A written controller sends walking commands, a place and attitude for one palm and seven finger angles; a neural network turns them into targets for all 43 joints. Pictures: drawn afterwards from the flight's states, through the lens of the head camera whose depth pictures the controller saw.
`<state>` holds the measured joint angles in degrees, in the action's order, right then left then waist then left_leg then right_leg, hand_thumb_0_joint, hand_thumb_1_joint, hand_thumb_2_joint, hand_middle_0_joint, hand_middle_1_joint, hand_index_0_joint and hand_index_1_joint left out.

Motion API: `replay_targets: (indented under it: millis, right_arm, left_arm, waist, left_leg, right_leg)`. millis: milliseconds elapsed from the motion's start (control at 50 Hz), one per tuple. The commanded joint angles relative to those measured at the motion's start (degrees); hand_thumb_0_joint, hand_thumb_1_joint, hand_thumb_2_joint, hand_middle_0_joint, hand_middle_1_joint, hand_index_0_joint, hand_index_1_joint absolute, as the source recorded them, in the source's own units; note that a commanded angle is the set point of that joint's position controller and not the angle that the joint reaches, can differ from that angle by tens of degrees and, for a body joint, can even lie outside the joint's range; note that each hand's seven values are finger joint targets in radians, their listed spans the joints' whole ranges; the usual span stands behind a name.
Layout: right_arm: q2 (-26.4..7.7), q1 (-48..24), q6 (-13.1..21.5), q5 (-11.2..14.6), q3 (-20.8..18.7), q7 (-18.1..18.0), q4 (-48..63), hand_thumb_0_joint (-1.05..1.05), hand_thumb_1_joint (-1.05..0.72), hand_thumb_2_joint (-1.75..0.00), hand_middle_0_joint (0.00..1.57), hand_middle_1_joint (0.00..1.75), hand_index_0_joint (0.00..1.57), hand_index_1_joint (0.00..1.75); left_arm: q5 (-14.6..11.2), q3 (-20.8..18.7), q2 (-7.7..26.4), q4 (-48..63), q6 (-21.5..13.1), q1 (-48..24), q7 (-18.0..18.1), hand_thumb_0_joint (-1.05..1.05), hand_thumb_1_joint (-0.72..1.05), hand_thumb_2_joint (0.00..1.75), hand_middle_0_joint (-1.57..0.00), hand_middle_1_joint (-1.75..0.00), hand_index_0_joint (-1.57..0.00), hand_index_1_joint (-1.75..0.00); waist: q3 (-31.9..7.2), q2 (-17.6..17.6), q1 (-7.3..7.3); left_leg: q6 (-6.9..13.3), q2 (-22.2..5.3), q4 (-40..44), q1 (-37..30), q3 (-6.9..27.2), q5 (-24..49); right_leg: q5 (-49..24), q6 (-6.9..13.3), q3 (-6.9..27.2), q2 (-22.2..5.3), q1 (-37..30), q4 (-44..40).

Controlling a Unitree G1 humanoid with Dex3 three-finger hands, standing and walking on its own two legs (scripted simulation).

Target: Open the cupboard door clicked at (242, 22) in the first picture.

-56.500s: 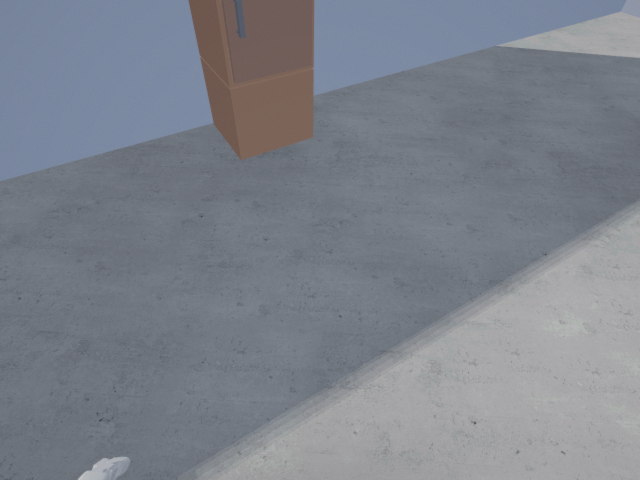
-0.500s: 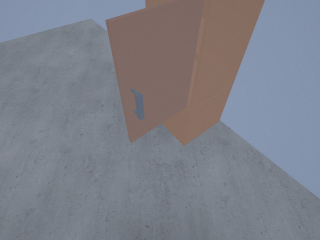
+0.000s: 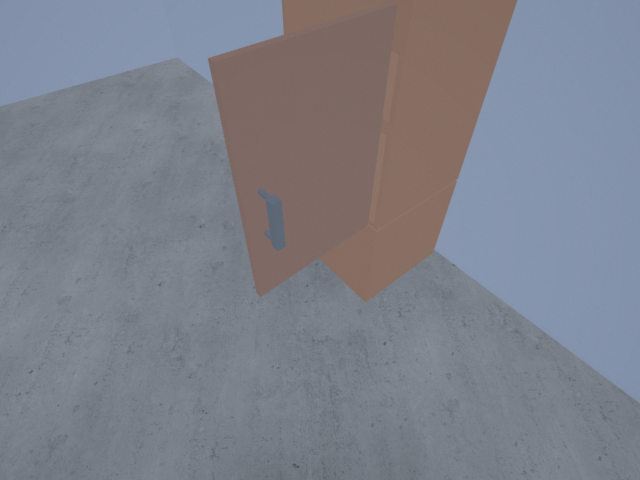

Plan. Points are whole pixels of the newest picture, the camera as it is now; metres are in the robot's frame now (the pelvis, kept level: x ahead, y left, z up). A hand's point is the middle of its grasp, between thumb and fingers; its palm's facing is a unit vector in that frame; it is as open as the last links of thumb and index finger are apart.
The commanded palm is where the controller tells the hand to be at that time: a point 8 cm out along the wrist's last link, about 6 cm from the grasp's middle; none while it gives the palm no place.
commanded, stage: let the arm hang, fingers relaxed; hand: left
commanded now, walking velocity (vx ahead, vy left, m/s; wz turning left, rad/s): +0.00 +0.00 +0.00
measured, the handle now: (270, 219) +0.61 +0.14 -0.08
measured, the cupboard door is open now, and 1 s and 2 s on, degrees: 92 92 92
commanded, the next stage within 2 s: look to check the result in 0.10 s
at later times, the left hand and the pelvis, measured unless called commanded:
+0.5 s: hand out of the picture +0.01 +0.18 -0.17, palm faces +0.04 -0.97 -0.22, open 7.4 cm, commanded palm none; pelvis +0.01 +0.00 +0.00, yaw +0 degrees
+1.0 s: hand out of the picture +0.05 +0.20 -0.16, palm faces +0.01 -0.96 -0.27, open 7.4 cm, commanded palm none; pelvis +0.02 -0.01 +0.00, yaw +0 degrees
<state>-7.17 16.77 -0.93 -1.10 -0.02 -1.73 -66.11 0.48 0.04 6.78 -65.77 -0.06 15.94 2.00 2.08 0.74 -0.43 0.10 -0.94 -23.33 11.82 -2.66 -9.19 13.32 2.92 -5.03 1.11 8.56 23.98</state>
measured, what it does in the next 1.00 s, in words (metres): stands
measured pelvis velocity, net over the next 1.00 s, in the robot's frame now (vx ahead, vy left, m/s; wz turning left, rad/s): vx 0.02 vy -0.01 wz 0.00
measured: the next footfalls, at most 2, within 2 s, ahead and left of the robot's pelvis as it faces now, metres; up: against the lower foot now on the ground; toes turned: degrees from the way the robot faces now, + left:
none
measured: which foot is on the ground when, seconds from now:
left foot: down 0.00-1.00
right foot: down 0.00-1.00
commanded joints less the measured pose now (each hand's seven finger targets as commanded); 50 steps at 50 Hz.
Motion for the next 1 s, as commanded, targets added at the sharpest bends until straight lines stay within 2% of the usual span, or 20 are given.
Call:
replay_targets:
  millis: [0, 20, 80, 240, 320, 620, 660, 740, 840, 980]
  right_arm:
    - [-4.59, 3.69, 1.02, -0.25, -0.75, -0.44, 1.04, 0.0, -0.9, -0.9, 0.2, 0.3, 0.2, 0.3]
    - [-4.57, 3.77, 1.03, -0.25, -0.72, -0.5, 0.94, 0.0, -0.9, -0.9, 0.2, 0.3, 0.2, 0.3]
    - [-4.96, 3.91, 1.22, -0.09, -1.03, -0.56, 1.19, 0.0, -0.9, -0.9, 0.2, 0.3, 0.2, 0.3]
    - [-5.64, 3.43, 1.44, -0.1, -1.21, -0.6, 1.07, 0.0, -0.9, -0.9, 0.2, 0.3, 0.2, 0.3]
    - [-6.34, 2.52, 1.32, -0.12, -1.29, -0.53, 1.11, 0.0, -0.9, -0.9, 0.2, 0.3, 0.2, 0.3]
    - [-10.08, -1.72, 1.37, -0.13, -1.63, -0.23, 1.8, 0.0, -0.9, -0.9, 0.2, 0.3, 0.2, 0.3]
    - [-10.67, -2.09, 1.49, -0.14, -1.62, -0.22, 1.9, 0.0, -0.9, -0.9, 0.2, 0.3, 0.2, 0.3]
    - [-11.62, -3.06, 1.62, -0.15, -1.66, -0.19, 2.06, 0.0, -0.9, -0.9, 0.2, 0.3, 0.2, 0.3]
    - [-12.86, -4.24, 1.6, -0.09, -1.67, -0.14, 2.31, 0.0, -0.9, -0.9, 0.2, 0.3, 0.2, 0.3]
    - [-14.71, -5.85, 1.81, 0.02, -1.83, -0.11, 2.71, 0.0, -0.9, -0.9, 0.2, 0.3, 0.2, 0.3]
  left_arm:
    - [-0.1, -1.63, 6.87, 1.29, -0.85, 3.73, 0.27, 0.0, 0.9, 0.9, -0.2, -0.3, -0.2, -0.3]
    - [-0.13, -1.61, 6.69, 1.24, -0.79, 3.7, 0.25, 0.0, 0.9, 0.9, -0.2, -0.3, -0.2, -0.3]
    - [-0.05, -1.86, 7.0, 1.45, -1.04, 4.16, 0.26, 0.0, 0.9, 0.9, -0.2, -0.3, -0.2, -0.3]
    - [-0.07, -2.01, 7.49, 1.47, -1.12, 3.34, 0.21, 0.0, 0.9, 0.9, -0.2, -0.3, -0.2, -0.3]
    - [-0.06, -2.0, 7.97, 1.37, -1.17, 3.0, 0.2, 0.0, 0.9, 0.9, -0.2, -0.3, -0.2, -0.3]
    - [0.01, -2.32, 11.68, 2.1, -1.61, -0.29, -0.11, 0.0, 0.9, 0.9, -0.2, -0.3, -0.2, -0.3]
    - [-0.01, -2.36, 12.09, 2.34, -1.71, -0.75, -0.16, 0.0, 0.9, 0.9, -0.2, -0.3, -0.2, -0.3]
    - [-0.03, -2.43, 12.94, 2.43, -1.86, -1.46, -0.22, 0.0, 0.9, 0.9, -0.2, -0.3, -0.2, -0.3]
    - [-0.06, -2.41, 14.0, 2.57, -1.89, -2.73, -0.31, 0.0, 0.9, 0.9, -0.2, -0.3, -0.2, -0.3]
    - [-0.01, -2.71, 15.65, 2.79, -2.18, -3.81, -0.34, 0.0, 0.9, 0.9, -0.2, -0.3, -0.2, -0.3]
  waist:
    - [3.74, 0.25, 0.02]
    - [3.82, 1.29, -0.01]
    - [2.83, -0.05, 0.2]
    - [2.8, 0.27, 0.0]
    - [3.29, -0.77, 0.02]
    - [2.24, -1.08, -0.11]
    - [1.57, 0.11, -0.16]
    - [0.26, -0.18, -0.01]
    - [0.99, -0.17, -0.04]
    - [-1.09, -1.02, 0.15]
  left_leg:
    - [1.29, -4.45, 4.5, 0.1, 5.11, -0.53]
    - [1.3, -4.55, 4.77, 0.32, 5.23, -1.07]
    - [1.4, -4.59, 4.35, -0.15, 5.06, 0.6]
    - [1.57, -4.92, 4.67, -0.83, 5.52, 2.09]
    - [1.52, -4.87, 4.48, -1.24, 5.31, 1.8]
    - [1.38, -5.02, 4.49, -2.97, 5.43, 3.0]
    - [1.34, -5.21, 4.68, -3.15, 5.6, 3.69]
    - [1.33, -5.42, 4.79, -3.82, 5.76, 5.04]
    - [1.26, -5.53, 5.25, -3.99, 5.92, 5.23]
    - [1.25, -5.84, 5.22, -5.37, 5.64, 7.67]
  right_leg:
    - [2.14, 0.33, 7.18, -7.3, 4.77, -7.57]
    - [2.23, 0.34, 7.18, -7.28, 4.68, -7.44]
    - [0.57, 0.28, 6.92, -7.23, 3.56, -7.35]
    - [-0.99, 0.38, 6.72, -7.38, 3.14, -6.99]
    - [-0.26, 0.36, 6.7, -7.63, 3.65, -7.47]
    - [-1.46, 0.3, 7.38, -8.19, 2.7, -8.95]
    - [-2.71, 0.36, 7.54, -8.14, 1.96, -8.84]
    - [-5.23, 0.27, 7.46, -8.25, 0.63, -8.65]
    - [-6.19, 0.18, 7.64, -8.31, 0.6, -9.03]
    - [-10.74, -0.02, 7.54, -8.5, -1.09, -8.89]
